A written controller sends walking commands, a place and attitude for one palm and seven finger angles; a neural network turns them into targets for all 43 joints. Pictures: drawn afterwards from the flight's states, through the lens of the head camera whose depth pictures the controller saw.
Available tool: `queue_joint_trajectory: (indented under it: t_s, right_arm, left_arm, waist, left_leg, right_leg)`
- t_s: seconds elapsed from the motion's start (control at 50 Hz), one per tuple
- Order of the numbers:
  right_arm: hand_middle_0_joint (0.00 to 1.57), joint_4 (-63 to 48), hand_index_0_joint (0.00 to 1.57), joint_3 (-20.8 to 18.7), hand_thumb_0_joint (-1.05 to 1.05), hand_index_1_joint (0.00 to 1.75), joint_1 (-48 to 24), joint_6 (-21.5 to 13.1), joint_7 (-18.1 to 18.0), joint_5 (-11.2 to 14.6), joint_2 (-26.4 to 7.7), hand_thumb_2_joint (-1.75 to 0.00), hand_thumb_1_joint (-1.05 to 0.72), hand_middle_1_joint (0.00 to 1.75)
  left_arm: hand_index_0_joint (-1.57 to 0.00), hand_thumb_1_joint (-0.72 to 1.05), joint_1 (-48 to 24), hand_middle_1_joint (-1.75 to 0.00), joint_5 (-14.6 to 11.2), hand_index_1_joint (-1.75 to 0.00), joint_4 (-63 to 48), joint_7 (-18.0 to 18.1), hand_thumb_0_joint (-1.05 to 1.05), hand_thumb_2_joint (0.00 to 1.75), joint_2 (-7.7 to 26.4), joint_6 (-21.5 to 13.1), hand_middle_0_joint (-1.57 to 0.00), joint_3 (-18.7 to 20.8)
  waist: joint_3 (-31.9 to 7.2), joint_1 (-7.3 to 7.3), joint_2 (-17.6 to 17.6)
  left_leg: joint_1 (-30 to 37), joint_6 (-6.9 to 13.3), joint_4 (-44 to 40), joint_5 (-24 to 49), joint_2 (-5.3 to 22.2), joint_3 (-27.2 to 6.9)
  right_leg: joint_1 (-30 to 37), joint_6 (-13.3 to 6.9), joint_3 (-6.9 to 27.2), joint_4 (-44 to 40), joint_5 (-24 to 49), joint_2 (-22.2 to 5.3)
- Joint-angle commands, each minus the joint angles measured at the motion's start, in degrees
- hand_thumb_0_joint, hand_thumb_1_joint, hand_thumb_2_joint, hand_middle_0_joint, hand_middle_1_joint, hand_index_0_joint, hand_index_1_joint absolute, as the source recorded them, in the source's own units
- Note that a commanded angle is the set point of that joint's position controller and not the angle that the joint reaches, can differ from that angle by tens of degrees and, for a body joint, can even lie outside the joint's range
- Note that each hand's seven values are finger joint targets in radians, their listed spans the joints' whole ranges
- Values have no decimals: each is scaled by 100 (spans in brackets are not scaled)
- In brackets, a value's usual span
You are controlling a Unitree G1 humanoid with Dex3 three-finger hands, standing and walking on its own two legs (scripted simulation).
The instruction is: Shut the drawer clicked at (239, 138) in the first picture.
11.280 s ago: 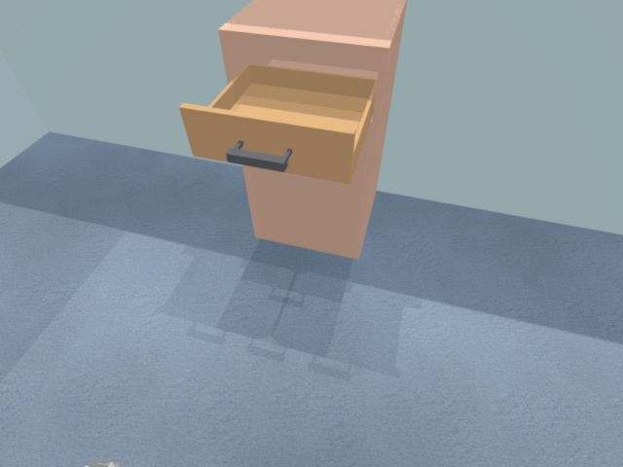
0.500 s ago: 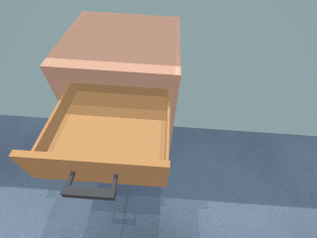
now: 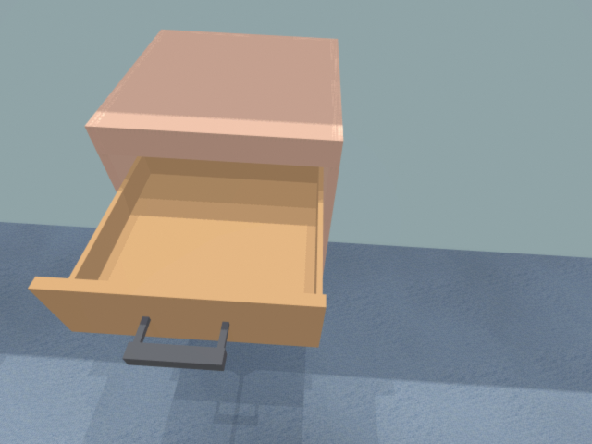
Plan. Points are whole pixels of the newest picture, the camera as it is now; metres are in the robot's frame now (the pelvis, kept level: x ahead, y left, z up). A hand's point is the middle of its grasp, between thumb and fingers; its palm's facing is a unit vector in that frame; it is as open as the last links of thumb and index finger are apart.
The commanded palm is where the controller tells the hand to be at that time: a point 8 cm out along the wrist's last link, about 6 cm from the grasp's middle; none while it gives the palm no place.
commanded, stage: look again from close up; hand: left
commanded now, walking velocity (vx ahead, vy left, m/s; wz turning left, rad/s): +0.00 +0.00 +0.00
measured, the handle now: (180, 341) +0.26 +0.19 -0.04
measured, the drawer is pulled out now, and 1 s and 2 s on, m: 0.29 0.29 0.29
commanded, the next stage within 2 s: raise the hand and make a fist in 0.36 s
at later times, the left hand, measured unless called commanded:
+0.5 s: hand out of the picture -0.01 +0.20 -0.16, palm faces +0.08 -0.98 -0.19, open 7.4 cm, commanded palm +0.08 +0.24 -0.06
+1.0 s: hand out of the picture +0.10 +0.16 -0.03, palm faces +0.05 -1.00 -0.05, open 5.4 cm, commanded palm +0.08 +0.23 -0.02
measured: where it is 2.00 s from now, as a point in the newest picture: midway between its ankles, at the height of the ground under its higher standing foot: outside the picture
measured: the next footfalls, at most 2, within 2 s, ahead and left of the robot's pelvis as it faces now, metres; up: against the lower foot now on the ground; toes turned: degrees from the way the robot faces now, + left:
none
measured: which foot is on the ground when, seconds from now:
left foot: down 0.00-1.00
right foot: down 0.00-1.00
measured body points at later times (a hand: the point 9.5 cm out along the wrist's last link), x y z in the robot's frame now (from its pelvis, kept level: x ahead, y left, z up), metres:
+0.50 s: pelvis -0.01 +0.02 +0.01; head +0.01 +0.03 +0.46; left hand -0.01 +0.25 -0.15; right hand +0.02 -0.21 -0.14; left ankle +0.02 +0.10 -0.73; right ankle -0.05 -0.10 -0.73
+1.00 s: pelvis -0.06 -0.02 -0.09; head -0.02 -0.02 +0.36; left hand +0.10 +0.22 -0.03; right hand +0.19 -0.24 -0.13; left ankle +0.02 +0.10 -0.73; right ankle -0.05 -0.11 -0.73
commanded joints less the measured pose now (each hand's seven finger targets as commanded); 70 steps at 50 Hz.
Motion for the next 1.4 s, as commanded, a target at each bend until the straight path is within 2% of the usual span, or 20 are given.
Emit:
queue_joint_trajectory:
  t_s: [0.0,0.42,0.44,0.46,0.48,0.5,0.52,0.54,0.56,0.62,0.64,0.68,0.7,0.72,0.8,0.84,0.9,1.0,1.16,1.38]
  right_arm:
    - [20,-283,20,-73,0,30,194,-79,-7,-20,-602,-90,-90,30]
    - [20,-76,20,-10,0,30,320,-156,25,26,-663,-90,-90,30]
    - [20,-434,20,12,0,30,-71,-214,-2,28,-713,-90,-90,30]
    - [20,-2289,20,-232,0,30,256,-1006,-203,314,-1573,-90,-90,30]
    - [20,-1944,20,38,0,30,-170,-1558,-386,265,-1064,-90,-90,30]
    - [20,-1822,20,-83,0,30,-147,-1764,-314,299,-850,-90,-90,30]
    - [20,-1693,20,-144,0,30,-47,-1774,-267,337,-960,-90,-90,30]
    - [20,-2020,20,-233,0,30,-182,-1775,-249,285,-1053,-90,-90,30]
    - [20,-2178,20,-291,0,30,-240,-1765,-237,190,-1176,-90,-90,30]
    - [20,-2738,20,-428,0,30,-616,-1666,-63,73,-1062,-90,-90,30]
    - [20,-2933,20,-450,0,30,-770,-1666,-1,59,-1061,-90,-90,30]
    - [20,-3393,20,-477,0,30,-858,-1744,71,48,-1027,-90,-90,30]
    - [20,-3435,20,-467,0,30,-781,-1753,116,53,-978,-90,-90,30]
    - [20,-3550,20,-469,0,30,-799,-1760,130,45,-948,-90,-90,30]
    - [20,-3486,20,-512,0,30,-814,-1679,45,93,-888,-90,-90,30]
    - [20,-3769,20,-476,0,30,-905,-1629,-24,192,-936,-90,-90,30]
    - [20,-4009,20,-428,0,30,-779,-1524,-219,355,-962,-90,-90,30]
    - [20,-4013,20,-344,0,30,-602,-1406,-451,370,-825,-90,-90,30]
    - [20,-3775,20,-368,0,30,-693,-1484,-389,374,-749,-90,-90,30]
    - [20,-3826,20,-470,0,30,-619,-1697,-294,381,-796,-90,-90,30]
  left_arm:
    - [-20,90,367,-30,3,-30,-271,-17,0,90,600,-48,-20,83]
    - [-20,90,643,-30,10,-30,-180,-59,0,90,600,-73,-20,39]
    - [-20,90,776,-30,120,-30,-2,140,0,90,590,-215,-20,7]
    - [-22,90,-3123,-32,-1065,-32,-8892,146,0,90,1839,-1331,-22,769]
    - [-24,90,-641,-34,-625,-34,-7651,388,0,90,1581,-1083,-24,751]
    - [-26,90,966,-37,-795,-37,-6592,570,0,90,411,-382,-26,112]
    - [-28,90,1002,-39,-931,-39,-6274,448,0,90,-114,-292,-28,-152]
    - [-30,90,693,-41,-994,-41,-6547,325,0,90,122,-536,-30,85]
    - [-32,90,756,-43,-948,-43,-6311,192,0,90,456,-834,-32,493]
    - [-38,90,2581,-50,-1110,-50,-5392,-611,0,90,-78,-1955,-38,569]
    - [-40,90,2644,-52,-1184,-52,-5548,-881,0,90,-134,-2315,-40,532]
    - [-44,90,2235,-56,-1316,-56,-7050,-1132,0,90,265,-2979,-44,703]
    - [-46,90,2299,-58,-1290,-58,-7453,-1123,0,90,511,-3177,-46,857]
    - [-48,90,2137,-60,-1298,-60,-7950,-1129,0,90,596,-3380,-48,829]
    - [-56,90,1560,-69,-1310,-69,-7546,-1397,0,90,814,-4087,-56,1135]
    - [-60,90,1778,-73,-1476,-73,-7323,-1693,0,90,572,-3886,-60,937]
    - [-66,90,1711,-80,-1680,-80,-7529,-2004,0,90,907,-3118,-66,1110]
    - [-76,90,1467,-91,-1858,-91,-8207,-1958,0,90,1300,-2464,-76,1589]
    - [-92,90,2484,-108,-1983,-108,-7613,-2133,0,90,941,-2428,-92,1635]
    - [-114,90,2953,-132,-1933,-132,-8327,-1924,0,90,790,-3000,-114,1305]
  waist:
    - [224,31,148]
    - [23,82,107]
    - [414,158,17]
    - [-2551,-667,1182]
    - [-2703,39,1687]
    - [-1829,-212,1224]
    - [-928,-211,578]
    - [-372,-245,239]
    - [-332,-305,-186]
    - [-725,155,-1137]
    - [-928,250,-1045]
    - [-1836,399,208]
    - [-1862,412,945]
    - [-1995,307,1147]
    - [-1239,-50,343]
    - [-1161,-61,269]
    - [-1538,-48,183]
    - [-1836,-21,104]
    - [-1707,86,-115]
    - [-1731,115,74]
  left_leg:
    - [97,203,-678,1061,438,-632]
    - [409,259,-1285,874,537,-862]
    - [53,82,-178,1968,508,-663]
    - [2077,0,-745,2211,41,-493]
    - [2501,-66,-910,2699,375,-594]
    - [1642,-260,-1187,2173,323,-809]
    - [904,-175,-1087,1544,263,-773]
    - [250,-92,-768,699,173,-786]
    - [-280,-58,-391,216,60,-723]
    - [-1148,-140,551,565,36,-476]
    - [-1493,-155,856,457,34,-426]
    - [-1425,-130,1235,393,26,-320]
    - [-1408,-152,1334,364,43,-318]
    - [-1445,-137,1466,227,58,-345]
    - [-2712,-66,2283,-662,88,-469]
    - [-3090,-29,2435,-1178,37,-390]
    - [-3070,40,2550,-1253,-9,-308]
    - [-2839,90,2566,-636,35,-368]
    - [-2540,40,2199,200,14,-491]
    - [-2096,75,1903,233,-7,-399]
  right_leg:
    - [-428,-199,556,-658,1127,-546]
    - [-287,-81,407,-955,946,-568]
    - [-545,-33,801,-1122,2341,-720]
    - [-513,-107,70,-420,2385,-142]
    - [-811,-181,26,257,1207,42]
    - [-1355,-56,-103,594,304,117]
    - [-1639,-25,-65,511,106,31]
    - [-1783,-31,-153,207,118,60]
    - [-1961,-30,-195,22,251,75]
    - [-2460,-71,-330,821,276,231]
    - [-2725,-85,-270,1184,183,226]
    - [-2889,-143,-37,1633,1,201]
    - [-3045,-187,16,1778,-56,206]
    - [-3274,-196,54,1895,-181,208]
    - [-4343,-165,330,2182,-968,224]
    - [-4288,-127,651,1946,-1607,119]
    - [-3812,-41,1084,1496,-2051,34]
    - [-3239,94,1159,1331,-1212,-14]
    - [-2648,317,925,1497,943,-148]
    - [-2898,96,523,1575,410,39]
